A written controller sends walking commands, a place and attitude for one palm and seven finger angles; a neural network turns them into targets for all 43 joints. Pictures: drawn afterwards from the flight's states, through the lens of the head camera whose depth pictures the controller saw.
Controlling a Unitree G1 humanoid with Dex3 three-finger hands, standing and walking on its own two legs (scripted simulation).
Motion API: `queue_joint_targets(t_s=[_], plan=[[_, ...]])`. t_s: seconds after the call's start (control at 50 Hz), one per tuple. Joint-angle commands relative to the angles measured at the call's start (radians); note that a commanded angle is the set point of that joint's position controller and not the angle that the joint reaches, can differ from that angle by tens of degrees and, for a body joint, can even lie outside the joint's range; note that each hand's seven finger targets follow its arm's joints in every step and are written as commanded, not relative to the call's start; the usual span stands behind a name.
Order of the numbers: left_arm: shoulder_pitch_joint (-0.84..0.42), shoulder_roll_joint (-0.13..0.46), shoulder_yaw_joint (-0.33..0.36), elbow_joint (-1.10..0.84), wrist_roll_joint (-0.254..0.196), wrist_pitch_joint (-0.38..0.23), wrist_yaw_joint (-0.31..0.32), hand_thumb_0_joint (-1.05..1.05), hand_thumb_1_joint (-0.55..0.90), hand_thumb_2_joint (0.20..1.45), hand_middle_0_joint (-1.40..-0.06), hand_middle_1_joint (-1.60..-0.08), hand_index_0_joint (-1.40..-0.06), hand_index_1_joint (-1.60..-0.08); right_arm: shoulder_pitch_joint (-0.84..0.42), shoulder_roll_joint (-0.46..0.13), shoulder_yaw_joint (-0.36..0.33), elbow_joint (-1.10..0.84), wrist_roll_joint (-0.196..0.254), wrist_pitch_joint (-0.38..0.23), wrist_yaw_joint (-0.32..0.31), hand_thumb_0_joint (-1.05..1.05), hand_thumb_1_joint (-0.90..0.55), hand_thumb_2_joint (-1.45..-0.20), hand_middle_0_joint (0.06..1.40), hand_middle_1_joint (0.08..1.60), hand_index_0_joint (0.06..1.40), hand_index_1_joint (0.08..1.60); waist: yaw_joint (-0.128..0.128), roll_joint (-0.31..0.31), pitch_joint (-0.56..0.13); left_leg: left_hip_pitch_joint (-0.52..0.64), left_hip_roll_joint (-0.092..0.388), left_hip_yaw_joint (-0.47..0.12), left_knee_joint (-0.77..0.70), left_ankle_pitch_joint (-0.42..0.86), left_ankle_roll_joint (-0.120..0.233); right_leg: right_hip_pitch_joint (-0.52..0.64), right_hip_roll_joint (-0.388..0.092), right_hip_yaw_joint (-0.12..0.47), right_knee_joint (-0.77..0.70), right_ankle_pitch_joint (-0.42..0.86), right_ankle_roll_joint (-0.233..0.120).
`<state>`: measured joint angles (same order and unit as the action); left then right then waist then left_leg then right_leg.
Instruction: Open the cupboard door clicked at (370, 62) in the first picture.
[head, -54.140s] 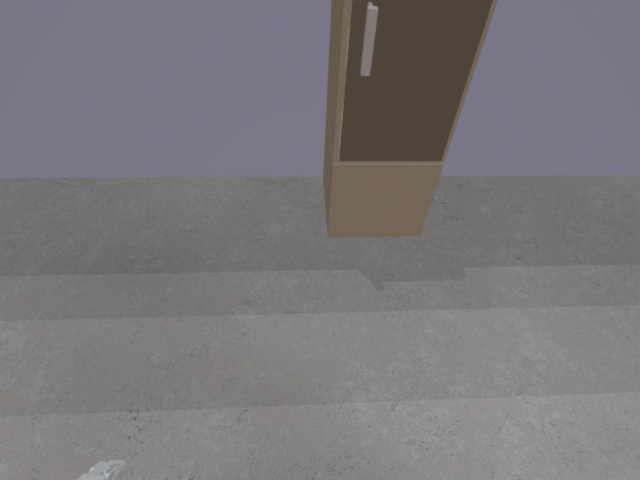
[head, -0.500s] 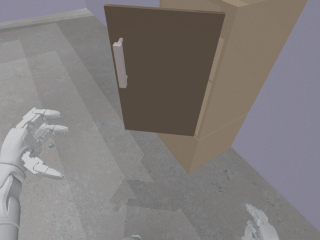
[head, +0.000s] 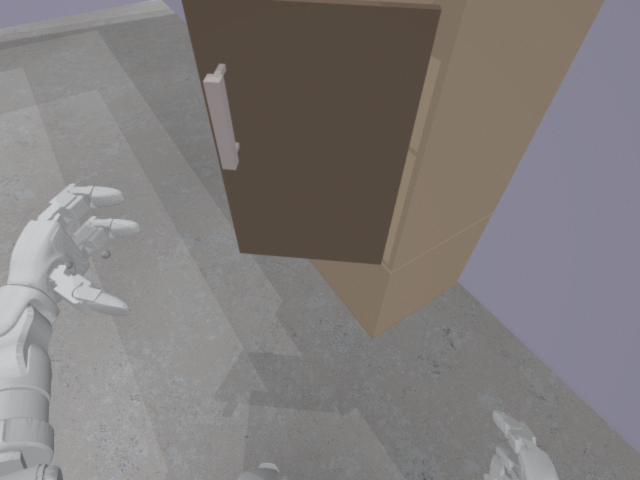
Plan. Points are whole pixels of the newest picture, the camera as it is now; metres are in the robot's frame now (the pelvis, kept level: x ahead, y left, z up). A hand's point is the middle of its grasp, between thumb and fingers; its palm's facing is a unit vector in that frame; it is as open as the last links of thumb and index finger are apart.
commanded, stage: move the hooked fingers beside the handle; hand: left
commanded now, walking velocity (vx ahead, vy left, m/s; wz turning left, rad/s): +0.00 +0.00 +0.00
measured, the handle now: (226, 118) +0.64 +0.21 +0.10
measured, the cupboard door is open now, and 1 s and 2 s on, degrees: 51 51 51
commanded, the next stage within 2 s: none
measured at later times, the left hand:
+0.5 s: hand (129, 200) +0.42 +0.29 +0.11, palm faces -0.02 -1.00 +0.02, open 14.0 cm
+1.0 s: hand (163, 153) +0.53 +0.28 +0.11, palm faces +0.00 -1.00 +0.01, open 14.0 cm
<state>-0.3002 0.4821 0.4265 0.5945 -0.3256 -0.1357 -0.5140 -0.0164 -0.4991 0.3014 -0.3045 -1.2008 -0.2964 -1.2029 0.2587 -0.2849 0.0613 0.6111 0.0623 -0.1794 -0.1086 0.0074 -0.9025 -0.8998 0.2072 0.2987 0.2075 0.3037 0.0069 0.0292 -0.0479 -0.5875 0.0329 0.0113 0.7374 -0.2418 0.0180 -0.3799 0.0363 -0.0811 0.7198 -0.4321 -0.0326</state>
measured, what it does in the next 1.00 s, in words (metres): stands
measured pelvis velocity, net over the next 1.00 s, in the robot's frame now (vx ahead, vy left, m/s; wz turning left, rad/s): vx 0.01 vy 0.03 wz -0.06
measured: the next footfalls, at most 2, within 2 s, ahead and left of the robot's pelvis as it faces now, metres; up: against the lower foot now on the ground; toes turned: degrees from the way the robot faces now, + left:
none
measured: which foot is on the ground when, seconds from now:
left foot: down 0.00-1.00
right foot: down 0.00-1.00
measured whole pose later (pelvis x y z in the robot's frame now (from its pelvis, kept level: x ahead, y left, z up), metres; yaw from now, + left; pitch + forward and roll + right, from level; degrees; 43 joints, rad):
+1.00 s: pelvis +0.01 +0.03 -0.02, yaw -3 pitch +18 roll -4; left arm -1.02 0.78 0.48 1.30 -0.09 -0.27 -0.43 -0.02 -0.50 0.30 -0.30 -1.20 -0.29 -1.20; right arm 0.44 -0.30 0.05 0.65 0.02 0.03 -0.07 0.00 -0.90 -0.90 0.21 0.30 0.21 0.30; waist -0.18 0.01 -0.07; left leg -0.91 0.06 0.03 0.89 -0.30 0.05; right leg -0.69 0.05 -0.06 0.84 -0.46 0.00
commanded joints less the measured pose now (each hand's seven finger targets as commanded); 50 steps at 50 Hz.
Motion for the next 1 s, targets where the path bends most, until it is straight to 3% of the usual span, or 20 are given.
queue_joint_targets(t_s=[0.0, 0.04, 0.12, 0.2, 0.22, 0.24, 0.34, 0.36, 0.42, 0.48, 0.58, 0.6, 0.66, 0.72, 0.74, 0.76, 0.86, 0.88, 0.92, 0.98], plan=[[-0.327, 0.337, 0.109, -0.156, -0.024, -0.085, -0.012, 0.000, -0.500, 0.300, -0.300, -1.200, -0.300, -1.200, -0.003, -0.154, -0.071, -0.136, 0.000, -0.027, -0.007, 0.000, -0.900, -0.900, 0.200, 0.300, 0.200, 0.300, -0.006, 0.053, -0.300, 0.325, -0.031, -0.038, -0.039, 0.148, 0.025, -0.100, -0.002, 0.087, -0.119, 0.349, 0.028], [-0.379, 0.325, 0.090, -0.118, -0.025, -0.088, -0.020, 0.000, -0.500, 0.300, -0.300, -1.200, -0.300, -1.200, 0.008, -0.153, -0.071, -0.132, 0.001, -0.016, -0.004, 0.000, -0.900, -0.900, 0.200, 0.300, 0.200, 0.300, -0.019, 0.054, -0.277, 0.309, -0.032, -0.037, -0.031, 0.149, 0.028, -0.116, 0.002, 0.085, -0.114, 0.350, 0.027], [-0.404, 0.367, 0.115, -0.026, -0.012, -0.082, -0.032, 0.000, -0.500, 0.300, -0.300, -1.200, -0.300, -1.200, 0.034, -0.168, -0.082, -0.134, 0.001, 0.011, 0.003, 0.000, -0.900, -0.900, 0.200, 0.300, 0.200, 0.300, -0.022, 0.041, -0.277, 0.293, -0.027, -0.035, -0.029, 0.147, 0.028, -0.146, 0.005, 0.076, -0.105, 0.348, 0.025], [-0.515, 0.363, 0.089, -0.025, 0.001, -0.110, -0.026, 0.000, -0.500, 0.300, -0.300, -1.200, -0.300, -1.200, 0.060, -0.174, -0.088, -0.129, -0.001, 0.031, 0.008, 0.000, -0.900, -0.900, 0.200, 0.300, 0.200, 0.300, -0.040, 0.067, -0.318, 0.334, -0.019, -0.050, -0.024, 0.152, 0.025, -0.190, 0.016, 0.060, -0.090, 0.311, 0.017], [-0.542, 0.347, 0.071, -0.035, 0.006, -0.121, -0.023, 0.000, -0.500, 0.300, -0.300, -1.200, -0.300, -1.200, 0.063, -0.173, -0.090, -0.130, -0.002, 0.033, 0.010, 0.000, -0.900, -0.900, 0.200, 0.300, 0.200, 0.300, -0.045, 0.101, -0.323, 0.357, -0.018, -0.055, -0.025, 0.155, 0.022, -0.209, 0.019, 0.053, -0.088, 0.293, 0.012], [-0.569, 0.325, 0.051, -0.046, 0.004, -0.132, -0.019, 0.000, -0.500, 0.300, -0.300, -1.200, -0.300, -1.200, 0.071, -0.172, -0.091, -0.128, -0.004, 0.036, 0.009, 0.000, -0.900, -0.900, 0.200, 0.300, 0.200, 0.300, -0.054, 0.084, -0.336, 0.367, -0.018, -0.058, -0.020, 0.163, 0.025, -0.209, 0.022, 0.052, -0.086, 0.293, 0.009], [-0.669, 0.387, 0.084, 0.070, 0.032, -0.153, 0.002, 0.000, -0.500, 0.300, -0.300, -1.200, -0.300, -1.200, 0.107, -0.186, -0.093, -0.098, -0.011, 0.063, 0.010, 0.000, -0.900, -0.900, 0.200, 0.300, 0.200, 0.300, -0.066, 0.073, -0.342, 0.354, -0.009, -0.078, -0.019, 0.133, 0.024, -0.245, 0.023, 0.046, -0.079, 0.240, 0.005], [-0.683, 0.391, 0.077, 0.081, 0.044, -0.155, 0.004, 0.000, -0.500, 0.300, -0.300, -1.200, -0.300, -1.200, 0.108, -0.186, -0.096, -0.096, -0.009, 0.067, 0.011, 0.000, -0.900, -0.900, 0.200, 0.300, 0.200, 0.300, -0.068, 0.113, -0.360, 0.374, -0.006, -0.079, -0.019, 0.132, 0.020, -0.262, 0.022, 0.046, -0.078, 0.230, 0.006], [-0.736, 0.384, 0.054, 0.135, 0.065, -0.160, 0.015, 0.000, -0.500, 0.300, -0.300, -1.200, -0.300, -1.200, 0.124, -0.187, -0.094, -0.089, -0.014, 0.082, 0.014, 0.000, -0.900, -0.900, 0.200, 0.300, 0.200, 0.300, -0.076, 0.139, -0.353, 0.386, 0.003, -0.100, -0.028, 0.104, 0.013, -0.307, 0.023, 0.037, -0.074, 0.182, 0.003], [-0.821, 0.367, 0.025, 0.205, 0.083, -0.167, 0.035, 0.000, -0.500, 0.300, -0.300, -1.200, -0.300, -1.200, 0.140, -0.190, -0.092, -0.076, -0.017, 0.094, 0.016, 0.000, -0.900, -0.900, 0.200, 0.300, 0.200, 0.300, -0.104, 0.101, -0.325, 0.360, 0.009, -0.111, -0.030, 0.051, 0.017, -0.345, 0.023, 0.034, -0.075, 0.144, 0.007], [-0.948, 0.431, 0.041, 0.334, 0.120, -0.184, 0.055, 0.000, -0.500, 0.300, -0.300, -1.200, -0.300, -1.200, 0.181, -0.202, -0.091, -0.054, -0.024, 0.116, 0.014, 0.000, -0.900, -0.900, 0.200, 0.300, 0.200, 0.300, -0.129, 0.087, -0.327, 0.322, 0.015, -0.122, -0.015, 0.016, 0.018, -0.387, 0.020, 0.037, -0.055, 0.118, 0.009], [-0.960, 0.417, 0.023, 0.346, 0.128, -0.187, 0.057, 0.000, -0.500, 0.300, -0.300, -1.200, -0.300, -1.200, 0.188, -0.202, -0.091, -0.051, -0.026, 0.118, 0.016, 0.000, -0.900, -0.900, 0.200, 0.300, 0.200, 0.300, -0.132, 0.118, -0.341, 0.335, 0.015, -0.124, -0.012, 0.020, 0.015, -0.406, 0.020, 0.038, -0.050, 0.117, 0.008], [-0.997, 0.489, 0.072, 0.342, 0.147, -0.220, 0.071, 0.000, -0.500, 0.300, -0.300, -1.200, -0.300, -1.200, 0.217, -0.208, -0.094, -0.045, -0.035, 0.131, 0.020, 0.000, -0.900, -0.900, 0.200, 0.300, 0.200, 0.300, -0.122, 0.149, -0.437, 0.375, 0.022, -0.131, 0.014, 0.096, 0.010, -0.400, 0.025, 0.038, -0.026, 0.152, 0.006], [-1.056, 0.454, 0.034, 0.377, 0.156, -0.223, 0.071, 0.000, -0.500, 0.300, -0.300, -1.200, -0.300, -1.200, 0.237, -0.206, -0.095, -0.031, -0.039, 0.145, 0.025, 0.000, -0.900, -0.900, 0.200, 0.300, 0.200, 0.300, -0.152, 0.134, -0.435, 0.369, 0.024, -0.130, 0.032, 0.104, 0.013, -0.430, 0.029, 0.036, -0.024, 0.158, 0.012], [-1.037, 0.487, 0.070, 0.425, 0.155, -0.218, 0.073, 0.000, -0.500, 0.300, -0.300, -1.200, -0.300, -1.200, 0.252, -0.210, -0.095, -0.027, -0.040, 0.151, 0.023, 0.000, -0.900, -0.900, 0.200, 0.300, 0.200, 0.300, -0.151, 0.086, -0.419, 0.334, 0.022, -0.126, 0.042, 0.106, 0.020, -0.420, 0.033, 0.037, -0.024, 0.161, 0.011], [-1.051, 0.527, 0.083, 0.454, 0.163, -0.209, 0.072, 0.000, -0.500, 0.300, -0.300, -1.200, -0.300, -1.200, 0.255, -0.217, -0.093, -0.025, -0.037, 0.159, 0.021, 0.000, -0.900, -0.900, 0.200, 0.300, 0.200, 0.300, -0.154, 0.084, -0.408, 0.301, 0.024, -0.115, 0.044, 0.105, 0.022, -0.413, 0.030, 0.043, -0.027, 0.167, 0.016], [-1.121, 0.593, 0.092, 0.481, 0.207, -0.197, 0.082, 0.000, -0.500, 0.300, -0.300, -1.200, -0.300, -1.200, 0.292, -0.221, -0.091, -0.022, -0.042, 0.185, 0.020, 0.000, -0.900, -0.900, 0.200, 0.300, 0.200, 0.300, -0.165, 0.154, -0.427, 0.289, 0.025, -0.116, 0.066, 0.120, 0.021, -0.449, 0.032, 0.045, -0.015, 0.164, 0.016], [-1.136, 0.563, 0.063, 0.488, 0.208, -0.195, 0.082, 0.000, -0.500, 0.300, -0.300, -1.200, -0.300, -1.200, 0.297, -0.219, -0.090, -0.022, -0.042, 0.189, 0.022, 0.000, -0.900, -0.900, 0.200, 0.300, 0.200, 0.300, -0.183, 0.153, -0.418, 0.291, 0.027, -0.118, 0.069, 0.112, 0.021, -0.472, 0.034, 0.043, -0.015, 0.158, 0.017], [-1.184, 0.590, 0.070, 0.488, 0.216, -0.202, 0.083, 0.000, -0.500, 0.300, -0.300, -1.200, -0.300, -1.200, 0.314, -0.222, -0.090, -0.012, -0.045, 0.194, 0.020, 0.000, -0.900, -0.900, 0.200, 0.300, 0.200, 0.300, -0.195, 0.164, -0.432, 0.294, 0.032, -0.123, 0.081, 0.116, 0.020, -0.488, 0.036, 0.044, -0.010, 0.157, 0.017], [-1.199, 0.631, 0.100, 0.483, 0.220, -0.209, 0.081, 0.000, -0.500, 0.300, -0.300, -1.200, -0.300, -1.200, 0.340, -0.226, -0.092, -0.008, -0.050, 0.205, 0.022, 0.000, -0.900, -0.900, 0.200, 0.300, 0.200, 0.300, -0.190, 0.198, -0.501, 0.331, 0.035, -0.126, 0.102, 0.189, 0.017, -0.484, 0.042, 0.042, 0.001, 0.192, 0.014]])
